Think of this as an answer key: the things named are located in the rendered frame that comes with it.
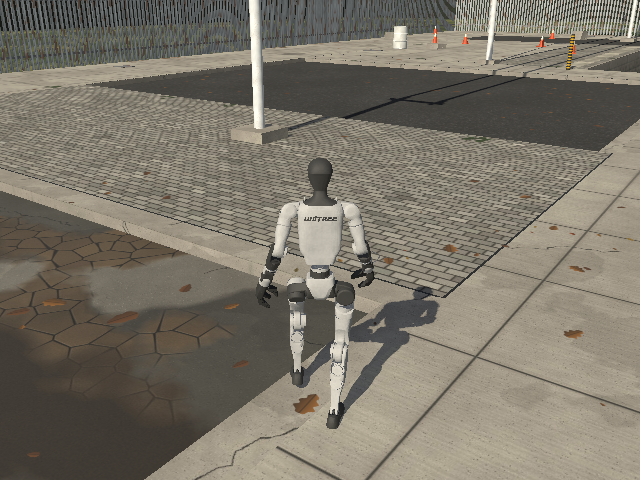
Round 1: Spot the robot left thigh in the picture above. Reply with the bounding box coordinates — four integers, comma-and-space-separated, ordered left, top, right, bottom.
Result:
287, 277, 307, 330

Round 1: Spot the left robot upper arm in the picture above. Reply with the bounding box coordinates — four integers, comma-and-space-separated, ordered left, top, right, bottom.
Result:
272, 202, 300, 258

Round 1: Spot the robot left hand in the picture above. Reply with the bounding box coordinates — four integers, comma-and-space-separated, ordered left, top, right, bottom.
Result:
255, 282, 278, 308

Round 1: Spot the left robot foot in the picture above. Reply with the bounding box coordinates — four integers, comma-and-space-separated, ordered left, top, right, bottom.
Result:
290, 365, 304, 385

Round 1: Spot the left robot forearm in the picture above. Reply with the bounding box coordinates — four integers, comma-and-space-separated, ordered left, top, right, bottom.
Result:
259, 243, 281, 287

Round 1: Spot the right robot upper arm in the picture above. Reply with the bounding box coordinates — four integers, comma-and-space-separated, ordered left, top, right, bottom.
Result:
341, 201, 368, 255

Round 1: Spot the right robot forearm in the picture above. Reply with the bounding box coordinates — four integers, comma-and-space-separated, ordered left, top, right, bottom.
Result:
357, 240, 374, 274

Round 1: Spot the robot right hand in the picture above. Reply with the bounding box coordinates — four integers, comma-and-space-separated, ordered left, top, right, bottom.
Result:
351, 269, 375, 288

